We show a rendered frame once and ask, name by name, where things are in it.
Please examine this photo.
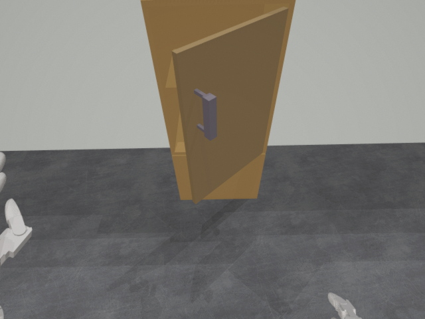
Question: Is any right robot hand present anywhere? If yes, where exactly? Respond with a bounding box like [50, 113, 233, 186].
[328, 292, 362, 319]

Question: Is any handle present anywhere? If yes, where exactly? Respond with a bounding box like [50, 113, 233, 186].
[194, 89, 217, 141]

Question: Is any cupboard door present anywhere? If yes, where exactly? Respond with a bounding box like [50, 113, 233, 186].
[172, 7, 289, 204]

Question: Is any left robot hand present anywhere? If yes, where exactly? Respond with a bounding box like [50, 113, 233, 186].
[0, 152, 32, 267]

